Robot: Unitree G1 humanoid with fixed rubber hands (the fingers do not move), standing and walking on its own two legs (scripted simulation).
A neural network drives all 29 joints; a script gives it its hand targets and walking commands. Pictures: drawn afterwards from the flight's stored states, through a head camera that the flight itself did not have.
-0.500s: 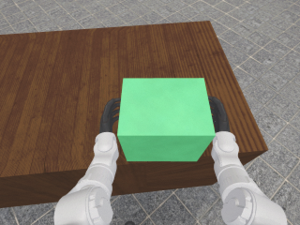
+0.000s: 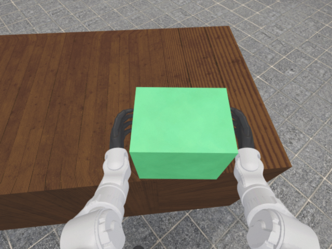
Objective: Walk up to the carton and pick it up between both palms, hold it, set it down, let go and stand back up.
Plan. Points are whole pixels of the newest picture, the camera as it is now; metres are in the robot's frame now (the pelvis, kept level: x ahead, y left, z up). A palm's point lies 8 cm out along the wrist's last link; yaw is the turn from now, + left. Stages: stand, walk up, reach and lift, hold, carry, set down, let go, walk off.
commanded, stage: reach and lift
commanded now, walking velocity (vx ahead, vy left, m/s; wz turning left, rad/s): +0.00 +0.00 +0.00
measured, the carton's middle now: (179, 136) +0.42 +0.00 -0.03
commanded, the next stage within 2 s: none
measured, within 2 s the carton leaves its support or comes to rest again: leaves its support in 0.04 s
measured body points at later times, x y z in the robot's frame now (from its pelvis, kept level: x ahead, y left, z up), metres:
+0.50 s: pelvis -0.02 +0.01 +0.00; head +0.07 +0.03 +0.44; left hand +0.39 +0.17 +0.00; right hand +0.40 -0.15 +0.03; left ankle +0.03 +0.14 -0.74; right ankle -0.03 -0.13 -0.74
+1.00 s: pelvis -0.01 +0.01 +0.01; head +0.02 +0.02 +0.45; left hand +0.39 +0.17 +0.05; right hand +0.39 -0.15 +0.07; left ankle +0.03 +0.14 -0.74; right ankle -0.03 -0.13 -0.74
